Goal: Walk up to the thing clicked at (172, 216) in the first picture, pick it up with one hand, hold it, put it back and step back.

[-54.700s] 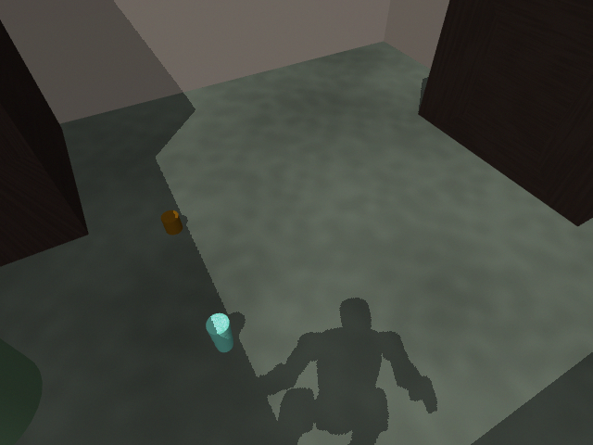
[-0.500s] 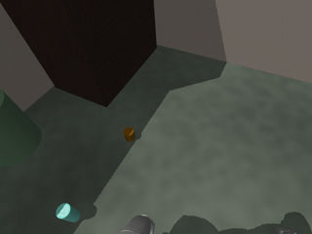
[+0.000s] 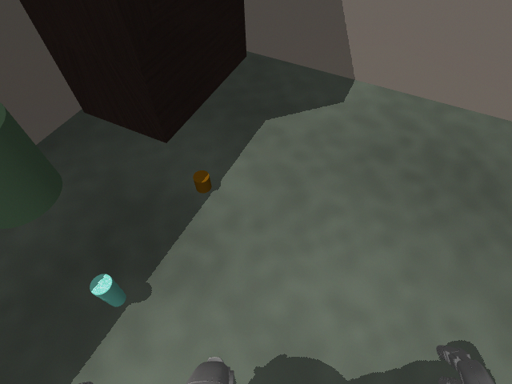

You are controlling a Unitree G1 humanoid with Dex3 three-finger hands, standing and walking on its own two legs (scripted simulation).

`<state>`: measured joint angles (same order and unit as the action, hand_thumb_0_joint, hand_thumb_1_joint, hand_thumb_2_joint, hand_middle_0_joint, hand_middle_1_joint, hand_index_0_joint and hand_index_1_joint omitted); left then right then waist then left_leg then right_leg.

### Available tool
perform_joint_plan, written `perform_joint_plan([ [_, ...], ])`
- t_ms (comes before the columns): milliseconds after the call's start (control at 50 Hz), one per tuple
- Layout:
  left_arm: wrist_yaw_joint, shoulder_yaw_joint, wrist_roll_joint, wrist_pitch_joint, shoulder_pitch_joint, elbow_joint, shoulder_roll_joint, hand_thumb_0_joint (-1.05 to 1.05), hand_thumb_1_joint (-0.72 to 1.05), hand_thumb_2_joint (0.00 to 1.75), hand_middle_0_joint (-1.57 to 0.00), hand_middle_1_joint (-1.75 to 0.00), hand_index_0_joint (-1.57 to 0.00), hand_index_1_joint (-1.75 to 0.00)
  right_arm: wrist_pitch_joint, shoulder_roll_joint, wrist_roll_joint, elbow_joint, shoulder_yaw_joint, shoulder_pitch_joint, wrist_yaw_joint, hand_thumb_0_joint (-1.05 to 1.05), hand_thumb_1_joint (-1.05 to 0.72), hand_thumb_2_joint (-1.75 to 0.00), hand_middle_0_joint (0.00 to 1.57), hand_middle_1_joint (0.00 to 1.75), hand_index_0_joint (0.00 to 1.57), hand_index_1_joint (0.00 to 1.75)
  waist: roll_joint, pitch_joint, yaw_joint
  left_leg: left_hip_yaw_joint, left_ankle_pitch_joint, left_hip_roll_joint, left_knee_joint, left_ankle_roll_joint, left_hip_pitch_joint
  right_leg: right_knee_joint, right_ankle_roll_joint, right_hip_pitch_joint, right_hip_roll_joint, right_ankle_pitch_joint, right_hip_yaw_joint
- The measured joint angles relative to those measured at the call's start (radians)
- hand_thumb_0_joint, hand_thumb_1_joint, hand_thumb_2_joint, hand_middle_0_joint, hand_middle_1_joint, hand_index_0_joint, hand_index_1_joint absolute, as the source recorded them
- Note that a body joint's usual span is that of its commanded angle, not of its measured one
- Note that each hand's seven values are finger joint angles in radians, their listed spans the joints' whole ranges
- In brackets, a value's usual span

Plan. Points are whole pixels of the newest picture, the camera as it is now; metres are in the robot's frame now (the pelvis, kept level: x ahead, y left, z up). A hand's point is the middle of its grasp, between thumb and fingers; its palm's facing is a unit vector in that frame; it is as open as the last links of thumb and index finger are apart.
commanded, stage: step back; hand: left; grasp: from above
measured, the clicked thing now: (202, 181) +1.03 +0.29 -0.71
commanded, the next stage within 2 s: stand in 1.10 s
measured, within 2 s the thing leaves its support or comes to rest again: neither
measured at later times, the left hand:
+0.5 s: hand out of the picture +0.00 +0.30 -0.13, palm faces +0.02 -0.92 -0.39, open 7.4 cm
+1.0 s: hand out of the picture +0.08 +0.29 -0.14, palm faces +0.05 -0.93 -0.36, open 7.4 cm
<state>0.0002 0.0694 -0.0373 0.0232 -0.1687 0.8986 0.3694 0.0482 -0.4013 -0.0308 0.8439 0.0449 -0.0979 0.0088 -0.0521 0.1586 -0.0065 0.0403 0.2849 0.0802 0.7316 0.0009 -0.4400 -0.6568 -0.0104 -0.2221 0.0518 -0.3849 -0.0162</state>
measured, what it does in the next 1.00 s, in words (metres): steps on the spot: left foot, then right foot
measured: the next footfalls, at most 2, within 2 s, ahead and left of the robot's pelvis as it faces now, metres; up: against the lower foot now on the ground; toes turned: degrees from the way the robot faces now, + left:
left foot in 0.26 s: +0.00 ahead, +0.14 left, +0.00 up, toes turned +1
right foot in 0.56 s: +0.05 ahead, -0.11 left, +0.00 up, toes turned +2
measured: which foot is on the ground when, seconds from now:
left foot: down 0.00-0.00, up 0.02-0.24, down 0.26-0.58, up 0.60-0.82, down 0.84-1.00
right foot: down 0.00-0.30, up 0.32-0.54, down 0.56-1.00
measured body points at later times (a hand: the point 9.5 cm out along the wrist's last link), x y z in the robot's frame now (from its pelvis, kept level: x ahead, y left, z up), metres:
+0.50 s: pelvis -0.04 +0.01 +0.02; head -0.02 +0.02 +0.47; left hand +0.00 +0.35 -0.10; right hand +0.02 -0.29 -0.10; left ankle -0.04 +0.14 -0.71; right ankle -0.01 -0.11 -0.69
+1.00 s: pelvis +0.01 +0.02 +0.01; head +0.04 +0.03 +0.46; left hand +0.08 +0.34 -0.12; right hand +0.13 -0.27 -0.11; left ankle +0.05 +0.15 -0.71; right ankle +0.01 -0.11 -0.71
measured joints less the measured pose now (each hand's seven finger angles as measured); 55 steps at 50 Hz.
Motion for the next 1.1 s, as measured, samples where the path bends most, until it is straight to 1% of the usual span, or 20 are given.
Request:
perform_joint_plan([
  [40,-0.005,-0.007,-0.008,-0.004,-0.03,0.019,-0.007,0.0,0.9,0.9,-0.2,-0.3,-0.2,-0.3,0.011,0.004,0.005,0.016,0.005,-0.008,0.004,0.01,-0.91,-0.89,0.21,0.3,0.2,0.3,0.01,-0.022,-0.015,0.062,0.134,-0.064,0.097,-0.002,-0.027,-0.027,-0.009,-0.029,-0.01,0.003,-0.012],
  [80,-0.003,-0.01,-0.008,-0.006,-0.051,0.038,-0.016,0.0,0.9,0.9,-0.2,-0.3,-0.2,-0.3,0.01,-0.002,0.015,0.034,0.007,-0.028,0.003,0.01,-0.91,-0.89,0.21,0.3,0.2,0.3,0.015,-0.038,-0.022,0.102,0.147,-0.118,0.206,-0.002,-0.039,-0.018,-0.009,-0.035,-0.027,0.02,-0.017],
  [120,-0.002,-0.008,-0.01,-0.01,-0.063,0.047,-0.02,0.0,0.9,0.9,-0.2,-0.3,-0.2,-0.3,0.004,-0.009,0.017,0.053,0.008,-0.056,0.0,0.01,-0.91,-0.89,0.21,0.3,0.2,0.3,0.016,-0.054,-0.024,0.101,0.145,-0.14,0.259,0.004,-0.03,-0.008,-0.007,-0.042,-0.044,0.035,-0.012],
  [180,-0.005,-0.003,-0.016,-0.02,-0.071,0.049,-0.014,0.0,0.9,0.9,-0.2,-0.3,-0.2,-0.3,0.0,-0.016,0.007,0.086,0.013,-0.104,-0.01,0.01,-0.91,-0.89,0.21,0.3,0.2,0.3,0.013,-0.075,-0.024,0.076,0.156,-0.129,0.208,0.011,0.031,-0.002,-0.006,-0.052,-0.061,0.043,0.01],
  [240,-0.008,0.002,-0.018,-0.025,-0.069,0.047,0.003,0.0,0.9,0.9,-0.2,-0.3,-0.2,-0.3,-0.004,-0.013,0.0,0.124,0.017,-0.139,-0.023,0.01,-0.91,-0.89,0.21,0.3,0.2,0.3,0.022,-0.089,-0.023,0.031,0.205,-0.104,0.033,0.007,0.128,-0.011,-0.001,-0.068,-0.083,0.041,0.033],
  [300,-0.007,0.001,-0.011,-0.013,-0.063,0.055,0.027,0.0,0.9,0.9,-0.2,-0.3,-0.2,-0.3,-0.022,0.012,-0.006,0.153,0.024,-0.148,-0.029,0.01,-0.91,-0.89,0.21,0.3,0.2,0.3,0.069,-0.077,-0.024,-0.008,0.044,-0.129,-0.112,-0.009,0.195,-0.048,0.003,-0.081,-0.117,-0.001,0.008],
  [340,-0.007,0.0,-0.001,-0.005,-0.07,0.077,0.033,0.0,0.9,0.9,-0.2,-0.3,-0.2,-0.3,-0.038,0.025,-0.009,0.151,0.021,-0.158,-0.034,0.01,-0.91,-0.89,0.21,0.3,0.2,0.3,0.071,-0.092,-0.009,-0.007,0.037,-0.126,-0.124,-0.03,0.191,-0.124,-0.001,-0.113,-0.089,-0.085,-0.015],
  [420,-0.015,0.003,0.011,-0.011,-0.067,0.098,0.059,0.0,0.9,0.9,-0.2,-0.3,-0.2,-0.3,-0.066,0.059,-0.009,0.145,0.008,-0.164,-0.031,0.01,-0.91,-0.89,0.21,0.3,0.2,0.3,0.094,-0.09,0.008,-0.011,0.002,-0.113,-0.194,-0.024,0.226,-0.205,-0.005,-0.154,-0.067,-0.06,-0.026],
  [520,-0.024,0.004,0.008,-0.025,-0.056,0.108,0.055,0.0,0.9,0.9,-0.2,-0.3,-0.2,-0.3,-0.062,0.057,-0.009,0.133,0.009,-0.156,-0.033,0.01,-0.9,-0.89,0.21,0.3,0.21,0.3,0.078,-0.09,0.023,-0.014,0.016,-0.085,-0.192,-0.01,0.24,-0.055,0.002,-0.107,-0.07,-0.054,0.016],
  [560,-0.02,0.005,0.005,-0.036,-0.046,0.107,0.047,0.0,0.9,0.9,-0.2,-0.3,-0.2,-0.3,-0.052,0.047,-0.002,0.129,0.01,-0.154,-0.033,0.01,-0.9,-0.89,0.21,0.3,0.21,0.3,0.064,-0.091,0.023,-0.011,0.046,-0.072,-0.15,0.003,0.23,0.056,-0.004,-0.058,-0.058,0.027,0.034],
  [580,-0.016,0.006,0.003,-0.043,-0.039,0.107,0.038,0.0,0.9,0.9,-0.2,-0.3,-0.2,-0.3,-0.046,0.04,0.002,0.129,0.01,-0.151,-0.031,0.01,-0.9,-0.89,0.21,0.3,0.21,0.3,0.045,-0.086,0.023,-0.002,0.068,-0.057,-0.116,0.009,0.223,0.084,-0.007,-0.042,-0.044,0.107,0.044],
  [600,-0.012,0.005,-0.001,-0.051,-0.033,0.103,0.027,0.0,0.9,0.9,-0.2,-0.3,-0.2,-0.3,-0.04,0.034,0.008,0.131,0.01,-0.149,-0.027,0.01,-0.9,-0.89,0.21,0.3,0.21,0.3,0.028,-0.085,0.022,0.022,0.095,-0.054,-0.068,0.001,0.207,0.081,-0.009,-0.037,-0.032,0.126,0.055],
  [640,-0.012,0.001,-0.004,-0.063,-0.028,0.092,0.012,0.0,0.9,0.9,-0.2,-0.3,-0.2,-0.3,-0.031,0.031,0.01,0.139,0.011,-0.142,-0.017,0.01,-0.91,-0.89,0.21,0.3,0.2,0.3,0.024,-0.089,0.012,0.047,0.19,-0.082,0.067,-0.008,0.153,0.059,-0.017,-0.039,-0.034,0.1,0.059],
  [680,-0.012,-0.004,0.0,-0.069,-0.023,0.081,-0.005,0.0,0.9,0.9,-0.2,-0.3,-0.2,-0.3,-0.034,0.024,0.012,0.142,0.012,-0.136,-0.013,0.01,-0.91,-0.89,0.21,0.3,0.2,0.3,0.025,-0.084,0.001,0.047,0.211,-0.104,0.165,-0.011,0.106,0.063,-0.021,-0.023,-0.047,0.088,0.058],
  [720,-0.011,-0.012,0.001,-0.073,-0.021,0.074,-0.019,0.0,0.9,0.9,-0.2,-0.3,-0.2,-0.3,-0.043,0.015,0.012,0.141,0.014,-0.129,-0.014,0.01,-0.91,-0.89,0.21,0.3,0.2,0.3,0.022,-0.08,-0.006,0.037,0.19,-0.101,0.178,-0.008,0.074,0.077,-0.016,-0.009,-0.058,0.086,0.058],
  [800,-0.01,-0.025,0.005,-0.066,-0.013,0.074,-0.02,0.0,0.9,0.9,-0.2,-0.3,-0.2,-0.3,-0.052,0.01,0.011,0.144,0.014,-0.107,-0.018,0.01,-0.91,-0.89,0.21,0.3,0.2,0.3,0.029,-0.071,-0.011,-0.006,0.126,-0.064,0.013,-0.001,0.085,0.066,0.001,-0.002,-0.077,0.065,0.058],
  [860,-0.005,-0.031,0.017,-0.048,-0.003,0.074,-0.007,0.0,0.9,0.9,-0.2,-0.3,-0.2,-0.3,-0.061,0.019,0.008,0.153,0.014,-0.081,-0.011,0.01,-0.91,-0.89,0.21,0.3,0.2,0.3,0.048,-0.056,-0.007,-0.035,-0.064,-0.061,-0.141,0.006,0.136,0.001,0.018,-0.015,-0.095,0.02,0.053],
  [940,0.003,-0.033,0.031,-0.019,0.02,0.094,0.01,0.0,0.9,0.9,-0.2,-0.3,-0.2,-0.3,-0.059,0.05,0.008,0.166,-0.003,-0.039,-0.01,0.01,-0.91,-0.89,0.21,0.3,0.2,0.3,0.078,-0.054,-0.016,-0.06,-0.02,-0.06,-0.109,0.009,0.131,-0.01,0.007,-0.021,-0.092,0.005,0.02],
  [1000,0.004,-0.033,0.027,-0.023,0.032,0.117,0.016,0.0,0.9,0.9,-0.2,-0.3,-0.2,-0.3,-0.051,0.067,0.012,0.176,-0.015,-0.004,-0.01,0.01,-0.91,-0.89,0.21,0.3,0.2,0.3,0.07,-0.059,-0.013,-0.055,-0.009,-0.038,-0.105,0.015,0.13,0.034,0.024,-0.001,-0.07,0.027,0.024],
  [1100,0.0,-0.036,0.026,-0.031,0.044,0.147,0.018,0.0,0.9,0.9,-0.2,-0.3,-0.2,-0.3,-0.05,0.079,0.019,0.195,-0.023,0.047,-0.011,0.01,-0.91,-0.89,0.21,0.3,0.2,0.3,0.07,-0.069,-0.01,-0.061,-0.027,-0.034,-0.152,0.018,0.154,0.087,0.023,0.022,-0.065,0.052,0.019],
])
